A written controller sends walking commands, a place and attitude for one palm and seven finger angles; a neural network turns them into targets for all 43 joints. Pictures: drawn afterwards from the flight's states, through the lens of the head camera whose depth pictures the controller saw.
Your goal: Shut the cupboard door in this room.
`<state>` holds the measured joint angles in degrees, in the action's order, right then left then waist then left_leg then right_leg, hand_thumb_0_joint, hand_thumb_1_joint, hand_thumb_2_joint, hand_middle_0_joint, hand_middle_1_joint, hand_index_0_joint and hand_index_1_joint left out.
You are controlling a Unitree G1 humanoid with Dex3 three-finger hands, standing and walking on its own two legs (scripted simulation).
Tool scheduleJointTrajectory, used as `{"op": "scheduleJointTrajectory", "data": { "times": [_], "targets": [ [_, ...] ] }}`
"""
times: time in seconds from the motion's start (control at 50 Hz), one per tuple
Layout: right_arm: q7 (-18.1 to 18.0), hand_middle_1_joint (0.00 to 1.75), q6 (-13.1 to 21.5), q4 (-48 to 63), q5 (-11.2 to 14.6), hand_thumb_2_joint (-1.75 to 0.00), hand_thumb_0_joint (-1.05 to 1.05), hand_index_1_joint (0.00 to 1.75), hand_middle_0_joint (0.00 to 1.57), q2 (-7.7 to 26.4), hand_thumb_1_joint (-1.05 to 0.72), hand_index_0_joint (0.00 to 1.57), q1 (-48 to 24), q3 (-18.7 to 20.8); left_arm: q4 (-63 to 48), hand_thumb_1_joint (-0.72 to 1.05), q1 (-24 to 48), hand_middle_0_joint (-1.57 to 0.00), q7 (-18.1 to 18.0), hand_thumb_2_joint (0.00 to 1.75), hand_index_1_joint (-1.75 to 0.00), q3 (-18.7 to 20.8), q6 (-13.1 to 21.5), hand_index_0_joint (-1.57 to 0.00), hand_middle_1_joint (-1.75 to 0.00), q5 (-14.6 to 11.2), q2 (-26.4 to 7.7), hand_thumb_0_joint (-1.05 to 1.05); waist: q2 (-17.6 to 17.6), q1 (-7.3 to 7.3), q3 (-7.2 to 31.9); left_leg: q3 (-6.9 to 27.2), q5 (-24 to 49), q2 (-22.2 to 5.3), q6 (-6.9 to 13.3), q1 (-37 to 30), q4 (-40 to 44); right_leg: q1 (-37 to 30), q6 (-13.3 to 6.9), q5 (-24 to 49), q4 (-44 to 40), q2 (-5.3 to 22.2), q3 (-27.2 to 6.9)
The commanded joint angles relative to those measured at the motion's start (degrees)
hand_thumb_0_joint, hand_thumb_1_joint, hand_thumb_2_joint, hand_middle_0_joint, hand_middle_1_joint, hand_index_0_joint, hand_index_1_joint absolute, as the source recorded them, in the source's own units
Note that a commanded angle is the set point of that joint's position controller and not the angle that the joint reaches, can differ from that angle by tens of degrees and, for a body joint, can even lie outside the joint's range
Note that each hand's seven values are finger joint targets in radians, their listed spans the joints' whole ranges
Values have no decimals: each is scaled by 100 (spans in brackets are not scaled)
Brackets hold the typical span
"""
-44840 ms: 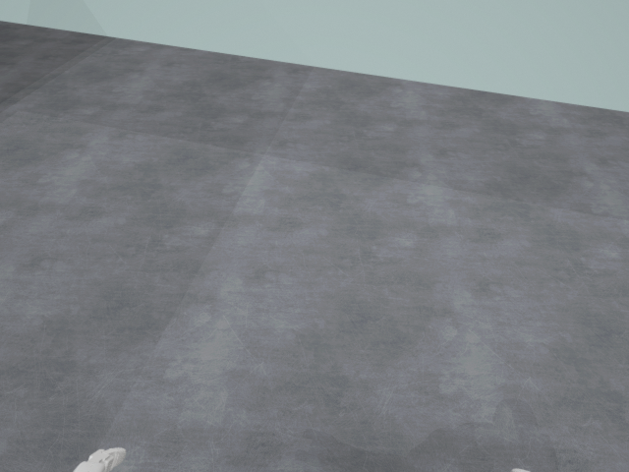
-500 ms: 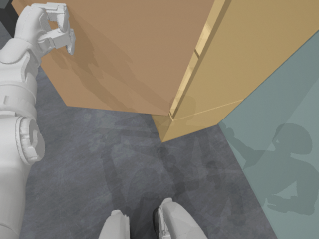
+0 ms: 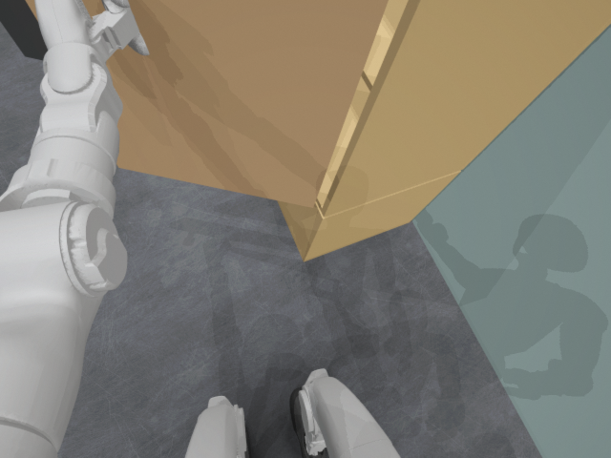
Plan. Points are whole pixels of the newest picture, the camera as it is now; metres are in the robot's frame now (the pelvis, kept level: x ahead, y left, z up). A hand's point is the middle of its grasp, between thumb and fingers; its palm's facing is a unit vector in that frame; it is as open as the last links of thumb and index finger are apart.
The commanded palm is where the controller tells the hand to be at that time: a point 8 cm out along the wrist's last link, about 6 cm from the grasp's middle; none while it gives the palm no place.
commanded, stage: pull the fist back off the door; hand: left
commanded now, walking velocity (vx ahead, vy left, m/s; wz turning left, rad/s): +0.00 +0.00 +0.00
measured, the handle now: out of the picture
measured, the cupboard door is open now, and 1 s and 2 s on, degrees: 58 58 58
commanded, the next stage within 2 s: draw the hand back to the body in 0.68 s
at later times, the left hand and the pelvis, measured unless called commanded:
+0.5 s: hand (134, 87) +0.52 +0.10 +0.11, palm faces +0.10 -0.99 +0.00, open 3.1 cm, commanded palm +0.48 +0.14 +0.12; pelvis +0.02 -0.01 +0.04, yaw +0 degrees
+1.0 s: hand (112, 101) +0.48 +0.12 +0.14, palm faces +0.12 -0.99 -0.03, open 3.1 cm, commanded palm +0.43 +0.16 +0.15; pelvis +0.01 -0.01 +0.04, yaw -1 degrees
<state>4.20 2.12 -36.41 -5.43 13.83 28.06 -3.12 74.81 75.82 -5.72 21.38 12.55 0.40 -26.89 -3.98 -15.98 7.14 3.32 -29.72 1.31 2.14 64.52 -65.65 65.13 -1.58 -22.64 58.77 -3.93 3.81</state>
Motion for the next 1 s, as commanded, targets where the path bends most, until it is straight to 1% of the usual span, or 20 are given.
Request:
{"op": "scheduleJointTrajectory", "data": {
  "times": [0.0,0.04,0.12,0.16,0.24,0.28,0.3,0.36,0.42,0.48,0.58,0.64,0.66,0.7,0.74,0.78,0.84,0.88,0.94,0.98],
  "targets": [
    [187,30,-82,44,-111,-90,0,30,20,1127,-90,20,1446,537,-1695,90,2654,-130,-659,90,-150,-268,1036,-130,-150,699,-684,0,-1106,-85,3734,299,3434,-268,-249,-3204,701,-1702,13,2022,-546,50,-110],
    [153,30,-176,63,-39,-90,0,30,20,1183,-90,20,1488,560,-1549,90,2383,-130,-490,90,-150,-6,1061,-130,-150,663,-1070,0,-817,-14,3720,230,3205,-226,-181,-2997,873,-2270,9,2204,-652,45,-177],
    [65,30,-287,216,105,-90,0,30,20,1113,-90,20,1360,553,-1404,90,1957,-130,-239,90,-150,261,945,-130,-150,305,-1137,0,-295,147,3219,-47,2500,-108,-40,-2410,1260,-3213,52,2310,-1032,41,-330],
    [24,30,-280,298,130,-90,0,30,20,1062,-90,20,1267,538,-1607,90,1671,-130,-238,90,-150,394,1098,-130,-150,172,-1148,0,-311,300,3175,-98,2538,-86,-41,-2429,1353,-3404,39,2444,-1055,46,-356],
    [36,30,-226,312,146,-90,0,30,20,993,-90,20,1133,572,-1570,90,871,-130,-229,90,-150,198,1481,-130,-150,127,-723,0,13,387,2583,-247,2346,-65,-7,-2236,1445,-3544,48,2493,-1168,69,-418],
    [60,30,-229,263,162,-90,0,30,20,982,-90,20,1074,603,-1441,90,501,-130,-129,90,-150,-175,1539,-130,-150,183,-287,0,34,369,2372,-263,2287,-63,-19,-2294,1484,-3373,51,2424,-1197,84,-408],
    [64,30,-242,258,175,-90,0,30,20,1008,-90,20,1087,640,-1419,90,317,-130,-86,90,-150,-189,1524,-130,-150,160,-216,0,144,382,2366,-259,2331,-73,-18,-2378,1509,-3351,47,2430,-1208,81,-384],
    [49,30,-292,341,255,-90,0,30,20,986,-90,20,931,692,-1721,90,-9,-130,104,90,-150,-537,1476,-130,-150,-95,346,0,-96,481,2490,-273,2534,-56,-61,-2887,1602,-3315,20,2450,-1278,81,-327],
    [-13,30,-328,373,302,-90,0,30,20,970,-90,20,758,723,-2188,90,137,-130,178,90,-150,-696,1495,-130,-150,-363,594,0,81,459,2472,-283,2516,-41,-56,-3019,1641,-3435,45,2501,-1343,90,-343],
    [-62,30,-263,329,307,-90,0,30,20,902,-90,20,519,730,-2951,90,502,-130,74,90,-150,-939,1772,-130,-150,-431,850,0,-329,496,2672,-203,2712,-63,-101,-3529,1594,-3180,36,2454,-1260,105,-305],
    [-108,30,-219,233,294,-90,0,30,20,875,-90,20,237,712,-2843,90,177,-130,-211,90,-150,-1029,1985,-130,-150,-185,880,0,-170,572,2391,-123,2474,-58,-143,-3443,1635,-2963,22,2130,-1146,144,-256],
    [-186,30,-267,222,298,-90,0,30,20,916,-90,20,180,668,-2314,90,321,-130,-369,90,-150,-671,1830,-130,-150,-38,378,0,352,520,2035,-183,1885,12,-48,-2798,1698,-3174,66,1912,-1243,178,-370],
    [-199,30,-279,244,314,-90,0,30,20,898,-90,20,93,641,-2121,90,266,-130,-378,90,-150,-703,1764,-130,-150,27,351,0,293,531,2037,-202,1704,31,-56,-2665,1754,-3231,71,1804,-1259,208,-400],
    [-239,30,-283,305,321,-90,0,30,20,901,-90,20,18,601,-1808,90,277,-130,-397,90,-150,-583,1616,-130,-150,-16,284,0,527,525,1935,-229,1432,61,-27,-2381,1767,-3333,86,1641,-1339,220,-450],
    [-274,30,-265,339,326,-90,0,30,20,913,-90,20,9,571,-1651,90,414,-130,-351,90,-150,-499,1579,-130,-150,-74,169,0,514,502,1953,-220,1241,74,-19,-2268,1772,-3388,83,1463,-1370,226,-491],
    [-275,30,-217,352,318,-90,0,30,20,902,-90,20,-21,559,-1717,90,603,-130,-261,90,-150,-607,1642,-130,-150,-122,271,0,400,455,2160,-205,1327,53,-33,-2357,1730,-3343,80,1521,-1307,236,-483],
    [-266,30,-192,561,340,-90,0,30,20,927,-90,20,-2,592,-2297,90,-197,-130,-40,90,-150,-294,1828,-130,-150,-263,10,0,13,891,3110,-228,2062,47,-91,-3029,1751,-3812,-3,2110,-1145,193,-447],
    [-252,30,-206,675,386,-90,0,30,20,897,-90,20,-28,598,-2761,90,-729,-130,152,90,-150,-444,1789,-130,-150,-379,203,0,36,998,3307,-267,2502,11,-108,-3332,1812,-4061,3,2489,-1199,173,-412],
    [-288,30,-259,854,514,-90,0,30,20,905,-90,20,-93,606,-3249,90,-1789,-130,397,90,-150,-457,1452,-130,-150,-559,220,0,378,1158,2881,-353,2439,7,-46,-3171,2064,-4559,8,2643,-1458,143,-417],
    [-346,30,-274,908,618,-90,0,30,20,887,-90,20,-248,593,-3603,90,-1968,-130,508,90,-150,-631,1149,-130,-150,-719,401,0,676,1088,2172,-406,2016,-10,0,-3016,2296,-4567,55,2394,-1752,148,-429]
  ]
}}
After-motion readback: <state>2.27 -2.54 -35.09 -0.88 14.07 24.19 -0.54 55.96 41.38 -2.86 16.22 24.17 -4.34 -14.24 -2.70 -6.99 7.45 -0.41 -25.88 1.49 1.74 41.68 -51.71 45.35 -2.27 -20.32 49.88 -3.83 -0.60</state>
